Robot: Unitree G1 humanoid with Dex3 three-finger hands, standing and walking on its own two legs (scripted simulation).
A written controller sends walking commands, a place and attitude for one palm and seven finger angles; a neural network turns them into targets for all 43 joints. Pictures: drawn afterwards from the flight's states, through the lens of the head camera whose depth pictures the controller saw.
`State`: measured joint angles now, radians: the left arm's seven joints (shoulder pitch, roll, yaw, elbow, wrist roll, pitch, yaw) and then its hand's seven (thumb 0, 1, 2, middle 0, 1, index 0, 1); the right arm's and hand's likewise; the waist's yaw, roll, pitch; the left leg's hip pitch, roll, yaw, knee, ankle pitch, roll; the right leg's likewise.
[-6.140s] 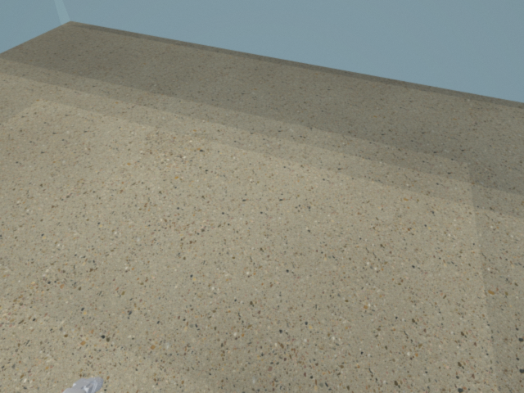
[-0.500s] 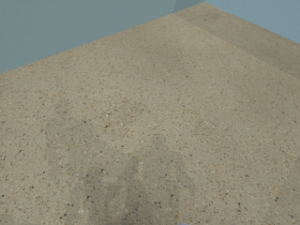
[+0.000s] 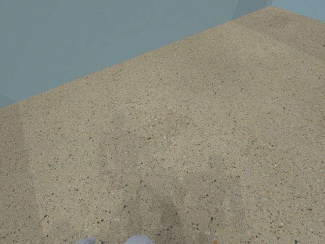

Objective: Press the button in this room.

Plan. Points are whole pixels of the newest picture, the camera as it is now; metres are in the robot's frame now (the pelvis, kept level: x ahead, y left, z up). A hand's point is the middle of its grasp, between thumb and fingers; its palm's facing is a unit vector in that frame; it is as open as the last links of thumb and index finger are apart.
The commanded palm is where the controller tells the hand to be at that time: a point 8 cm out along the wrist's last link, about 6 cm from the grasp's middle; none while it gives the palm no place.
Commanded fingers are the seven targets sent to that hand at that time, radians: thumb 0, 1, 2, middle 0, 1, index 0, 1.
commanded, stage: turn or walk to find it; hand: left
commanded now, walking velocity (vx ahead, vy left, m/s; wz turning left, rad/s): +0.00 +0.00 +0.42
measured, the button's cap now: out of the picture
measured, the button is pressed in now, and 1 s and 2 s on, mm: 0 0 0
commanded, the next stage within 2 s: none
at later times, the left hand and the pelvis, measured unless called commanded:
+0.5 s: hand out of the picture -0.05 +0.27 -0.18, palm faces +0.28 -0.93 -0.25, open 7.4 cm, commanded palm none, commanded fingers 0.00 0.90 0.90 -0.20 -0.30 -0.20 -0.30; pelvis -0.03 +0.04 +0.00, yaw +12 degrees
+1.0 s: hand out of the picture -0.05 +0.19 -0.15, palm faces +0.44 -0.86 -0.26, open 7.4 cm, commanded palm none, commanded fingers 0.00 0.90 0.90 -0.20 -0.30 -0.20 -0.30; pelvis -0.04 -0.01 +0.00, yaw +26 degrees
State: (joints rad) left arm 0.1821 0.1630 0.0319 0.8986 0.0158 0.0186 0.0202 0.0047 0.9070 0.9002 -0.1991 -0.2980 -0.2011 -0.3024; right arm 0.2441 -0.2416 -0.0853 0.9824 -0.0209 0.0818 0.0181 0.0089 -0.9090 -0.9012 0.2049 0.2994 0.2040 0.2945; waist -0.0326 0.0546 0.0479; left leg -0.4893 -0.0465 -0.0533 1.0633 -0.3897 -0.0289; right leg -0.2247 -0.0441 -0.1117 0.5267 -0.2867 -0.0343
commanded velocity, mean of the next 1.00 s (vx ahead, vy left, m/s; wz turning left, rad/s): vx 0.00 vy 0.00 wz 0.42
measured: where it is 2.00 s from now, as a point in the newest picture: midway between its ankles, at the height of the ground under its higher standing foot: outside the picture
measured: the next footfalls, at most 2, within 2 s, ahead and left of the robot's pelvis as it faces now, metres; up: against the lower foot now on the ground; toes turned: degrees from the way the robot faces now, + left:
left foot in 0.32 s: -0.01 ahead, +0.15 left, +0.00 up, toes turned +14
right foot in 0.76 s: +0.03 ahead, -0.08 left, +0.00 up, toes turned +15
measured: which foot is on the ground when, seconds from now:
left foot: up 0.00-0.30, down 0.32-0.76, up 0.78-1.00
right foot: down 0.00-0.32, up 0.34-0.74, down 0.76-1.00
